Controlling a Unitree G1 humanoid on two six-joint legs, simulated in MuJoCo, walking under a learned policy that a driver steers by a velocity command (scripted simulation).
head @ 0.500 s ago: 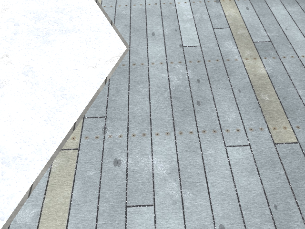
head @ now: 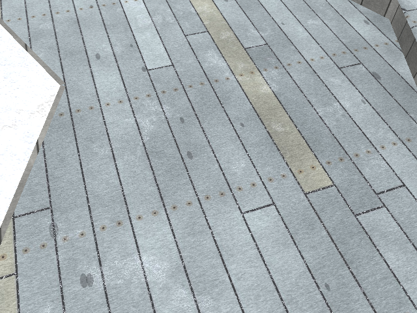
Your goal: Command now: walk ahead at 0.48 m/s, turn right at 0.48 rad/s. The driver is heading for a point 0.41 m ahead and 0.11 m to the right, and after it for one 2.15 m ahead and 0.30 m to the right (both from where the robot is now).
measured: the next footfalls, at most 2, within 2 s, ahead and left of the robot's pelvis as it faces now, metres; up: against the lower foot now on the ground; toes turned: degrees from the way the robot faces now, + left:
right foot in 0.10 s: +0.24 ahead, -0.10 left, +0.00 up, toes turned -5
left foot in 0.58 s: +0.55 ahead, +0.04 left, +0.00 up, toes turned -24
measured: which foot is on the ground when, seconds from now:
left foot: down 0.00-0.10, up 0.12-0.56, down 0.58-1.00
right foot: up 0.00-0.08, down 0.10-0.58, up 0.60-1.00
